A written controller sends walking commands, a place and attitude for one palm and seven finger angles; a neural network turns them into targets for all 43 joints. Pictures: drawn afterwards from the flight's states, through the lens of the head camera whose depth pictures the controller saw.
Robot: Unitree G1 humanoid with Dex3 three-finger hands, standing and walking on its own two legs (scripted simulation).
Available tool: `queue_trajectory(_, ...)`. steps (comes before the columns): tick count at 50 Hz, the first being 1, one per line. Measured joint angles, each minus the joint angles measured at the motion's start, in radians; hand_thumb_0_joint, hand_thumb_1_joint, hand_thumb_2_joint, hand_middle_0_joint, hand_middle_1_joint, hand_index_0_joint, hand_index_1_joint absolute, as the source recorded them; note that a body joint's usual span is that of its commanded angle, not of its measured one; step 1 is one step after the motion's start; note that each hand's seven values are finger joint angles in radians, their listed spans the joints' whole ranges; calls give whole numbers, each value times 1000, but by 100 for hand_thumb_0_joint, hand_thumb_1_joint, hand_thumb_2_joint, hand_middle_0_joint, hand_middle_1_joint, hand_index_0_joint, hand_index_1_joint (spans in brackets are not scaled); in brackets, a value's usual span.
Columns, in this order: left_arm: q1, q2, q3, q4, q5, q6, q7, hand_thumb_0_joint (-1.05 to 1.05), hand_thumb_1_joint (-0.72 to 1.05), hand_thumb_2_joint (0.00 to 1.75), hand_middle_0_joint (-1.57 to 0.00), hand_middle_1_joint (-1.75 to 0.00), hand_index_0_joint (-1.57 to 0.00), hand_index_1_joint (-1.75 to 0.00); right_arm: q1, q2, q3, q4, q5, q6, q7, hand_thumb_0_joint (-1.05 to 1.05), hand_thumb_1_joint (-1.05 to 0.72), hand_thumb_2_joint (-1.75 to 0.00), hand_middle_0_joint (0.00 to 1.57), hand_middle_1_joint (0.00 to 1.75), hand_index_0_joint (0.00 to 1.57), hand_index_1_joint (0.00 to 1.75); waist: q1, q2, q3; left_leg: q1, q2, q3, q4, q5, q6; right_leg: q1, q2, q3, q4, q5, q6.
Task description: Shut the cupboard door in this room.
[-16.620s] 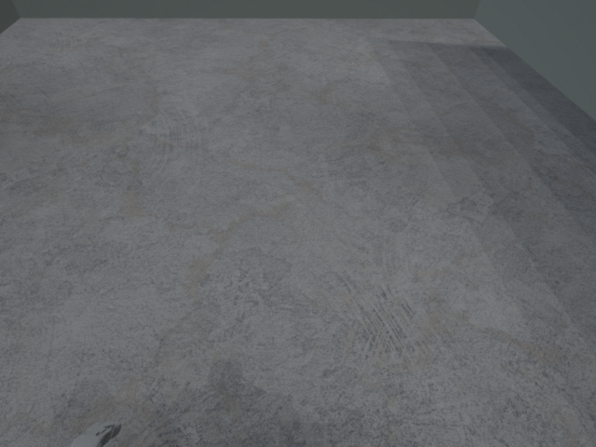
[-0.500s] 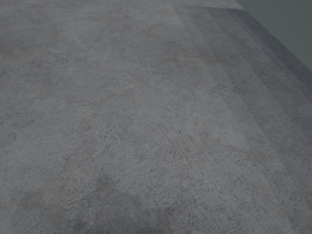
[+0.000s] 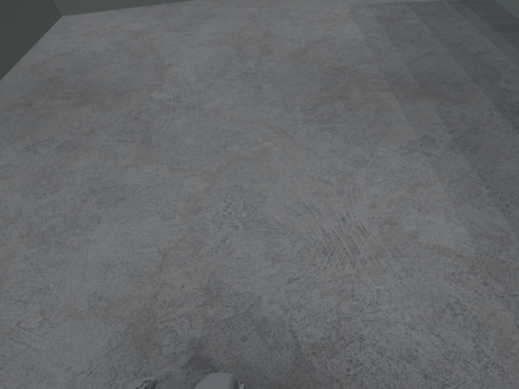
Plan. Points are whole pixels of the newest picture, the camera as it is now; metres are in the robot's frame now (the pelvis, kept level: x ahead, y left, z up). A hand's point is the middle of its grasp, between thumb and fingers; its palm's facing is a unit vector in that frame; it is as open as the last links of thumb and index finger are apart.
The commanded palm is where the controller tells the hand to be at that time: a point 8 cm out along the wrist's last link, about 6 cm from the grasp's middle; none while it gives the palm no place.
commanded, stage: turn or walk to find it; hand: left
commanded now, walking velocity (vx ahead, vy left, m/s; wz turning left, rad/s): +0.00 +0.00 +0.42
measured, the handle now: out of the picture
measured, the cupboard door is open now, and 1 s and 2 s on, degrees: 83 83 83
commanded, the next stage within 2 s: stand and wait in 0.02 s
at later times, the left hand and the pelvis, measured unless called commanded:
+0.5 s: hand out of the picture -0.07 +0.25 -0.19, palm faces +0.31 -0.92 -0.25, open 7.4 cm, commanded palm none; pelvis -0.03 +0.04 -0.01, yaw +14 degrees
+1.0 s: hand out of the picture -0.01 +0.21 -0.14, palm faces +0.44 -0.85 -0.29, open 7.4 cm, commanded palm none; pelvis -0.03 -0.02 +0.00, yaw +29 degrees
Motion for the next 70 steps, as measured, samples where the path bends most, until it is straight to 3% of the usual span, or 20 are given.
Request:
queue_trajectory(5,42,-5,2,19,1,-9,2,0,91,90,-21,-30,-20,-30,-2,-5,2,11,0,3,1,0,-91,-90,19,30,20,30,14,-14,-4,17,45,-6,10,41,-28,16,-12,-49,-33,12,-8)
queue_trajectory(11,82,13,10,43,10,-9,2,0,92,90,-21,-30,-20,-30,-47,0,13,13,4,8,-2,0,-91,-90,19,30,20,30,43,-36,6,83,69,32,-145,-36,-37,9,-36,-105,-22,6,-3)
queue_trajectory(16,102,43,20,62,17,0,-2,0,91,90,-21,-30,-20,-30,-111,12,28,-13,14,-7,-2,0,-91,-90,19,30,20,30,73,-62,21,156,63,96,-353,-81,-21,-12,-68,-149,25,-11,16)
queue_trajectory(19,115,68,29,73,13,8,-4,0,91,90,-21,-30,-20,-30,-141,19,37,-39,16,-26,0,0,-91,-90,19,30,20,30,79,-76,19,225,54,132,-534,16,-4,-33,-91,-178,87,-39,38)
queue_trajectory(20,121,77,33,76,9,13,-5,0,91,90,-21,-30,-20,-30,-147,21,38,-48,15,-35,2,0,-91,-90,19,30,20,30,80,-83,13,247,49,135,-588,48,20,-49,-102,-183,127,-57,48)
queue_trajectory(22,115,99,40,85,5,37,-2,0,91,90,-21,-30,-20,-30,-163,38,43,-60,11,-48,2,0,-91,-90,19,30,20,30,88,-113,18,240,28,137,-567,34,61,-106,-100,-104,268,-195,84)
queue_trajectory(24,103,109,43,92,6,58,-1,0,91,90,-20,-30,-20,-30,-162,49,51,-69,7,-56,-3,0,-91,-90,19,30,20,30,84,-115,13,247,25,123,-577,35,77,-162,-70,-29,412,-244,101)
queue_trajectory(27,72,110,45,84,5,61,-10,0,91,90,-20,-30,-20,-30,-151,54,58,-70,5,-55,-13,0,-91,-90,20,30,20,30,76,-101,8,265,18,90,-633,73,82,-223,-44,39,544,-186,119)
queue_trajectory(30,44,107,42,59,3,49,-15,0,91,90,-20,-30,-20,-30,-138,58,62,-66,8,-55,-14,0,-91,-90,20,30,21,30,72,-92,7,278,7,68,-682,109,86,-253,-39,83,580,-127,134)
queue_trajectory(37,-25,95,37,15,-1,45,-9,0,91,90,-20,-30,-20,-30,-85,65,52,-62,3,-51,-10,0,-91,-90,20,30,21,30,35,-74,7,256,-17,10,-703,141,77,-225,-19,126,462,-137,147)
queue_trajectory(41,-59,79,28,-10,-7,35,-8,0,91,90,-20,-30,-20,-30,-54,55,40,-54,-1,-40,-10,0,-91,-90,20,30,21,30,8,-48,12,218,-23,-30,-670,139,56,-152,11,121,275,-149,136)
queue_trajectory(43,-67,70,22,-24,-10,22,-9,0,91,90,-20,-30,-20,-30,-38,47,33,-49,1,-34,-10,0,-91,-90,20,30,21,30,1,-36,10,190,-30,-50,-636,129,40,-90,26,111,126,-74,130)
queue_trajectory(44,-68,63,19,-29,-9,11,-8,0,91,90,-20,-30,-20,-30,-30,40,28,-45,4,-31,-9,0,-91,-90,20,30,21,30,1,-24,9,172,-31,-61,-606,118,30,-65,31,98,63,-7,104)
queue_trajectory(47,-56,36,4,-36,0,-6,-5,0,91,90,-20,-30,-20,-30,-20,19,10,-31,7,-12,-9,0,-91,-90,20,30,21,30,-6,2,16,84,-43,-52,-349,-71,20,-53,22,56,75,-17,33)
queue_trajectory(50,-25,17,0,-34,0,0,-1,0,91,90,-21,-30,-20,-30,-14,3,-1,-21,1,2,0,1,-91,-90,20,30,20,30,-2,-1,7,7,-31,-10,-86,-61,10,-23,-2,31,35,-16,22)
queue_trajectory(54,5,7,-3,-18,1,0,-1,0,91,90,-21,-30,-20,-30,-7,-9,-4,-19,-1,1,8,0,-91,-90,20,30,20,30,-5,-6,4,-17,17,6,33,16,-16,7,-21,-14,-9,4,22)
queue_trajectory(58,32,5,-1,-7,5,-5,-1,0,91,90,-21,-30,-20,-30,-16,-10,-1,-11,1,8,9,0,-91,-90,19,30,20,30,8,-21,7,11,53,14,-11,12,-35,15,-41,-58,-17,4,23)
queue_trajectory(63,62,20,5,10,13,-4,-4,0,91,90,-21,-30,-20,-30,-62,-5,11,-13,6,8,7,0,-91,-90,19,30,20,30,37,-46,23,85,70,57,-197,-57,-37,6,-71,-105,6,-7,37)
queue_trajectory(68,84,65,24,31,15,10,-7,0,91,90,-21,-30,-20,-30,-118,7,26,-46,14,-17,6,1,-91,-90,19,30,20,30,62,-78,32,187,61,121,-464,-18,-15,-27,-110,-153,84,-41,70)
queue_trajectory(70,94,91,34,39,7,22,-8,0,91,90,-21,-30,-20,-30,-135,15,29,-62,12,-38,8,0,-91,-90,19,30,20,30,65,-100,29,221,45,133,-556,35,32,-67,-130,-140,176,-87,92)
